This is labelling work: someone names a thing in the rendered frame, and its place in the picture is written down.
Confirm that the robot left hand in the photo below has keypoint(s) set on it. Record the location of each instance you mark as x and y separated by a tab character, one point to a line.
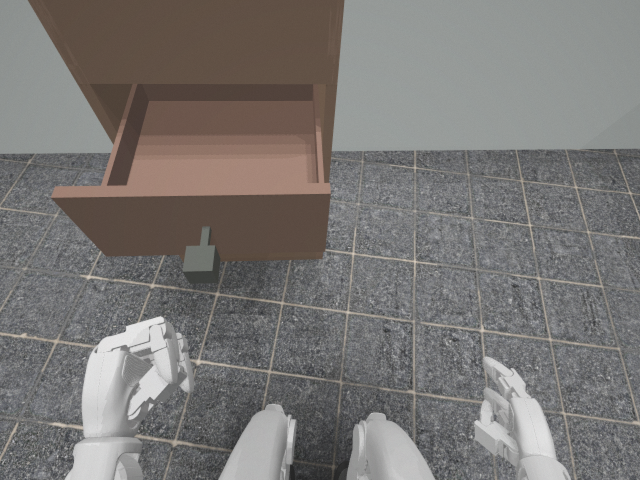
119	364

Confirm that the drawer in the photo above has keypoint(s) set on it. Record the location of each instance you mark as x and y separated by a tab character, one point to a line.
244	159

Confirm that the right robot forearm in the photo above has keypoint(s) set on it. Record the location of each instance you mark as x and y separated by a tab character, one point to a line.
540	468

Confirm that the left robot forearm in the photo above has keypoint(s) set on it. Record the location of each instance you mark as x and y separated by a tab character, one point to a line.
107	458

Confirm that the robot right hand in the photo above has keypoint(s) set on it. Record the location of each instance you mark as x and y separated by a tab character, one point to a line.
522	430

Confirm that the cabinet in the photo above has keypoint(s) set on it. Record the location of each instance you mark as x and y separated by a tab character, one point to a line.
108	45

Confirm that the right robot shin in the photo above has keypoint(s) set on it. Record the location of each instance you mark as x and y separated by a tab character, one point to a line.
351	473

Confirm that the handle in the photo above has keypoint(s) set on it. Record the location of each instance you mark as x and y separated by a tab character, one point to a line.
202	263

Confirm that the robot left thigh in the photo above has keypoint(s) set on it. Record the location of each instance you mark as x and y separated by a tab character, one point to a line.
266	444

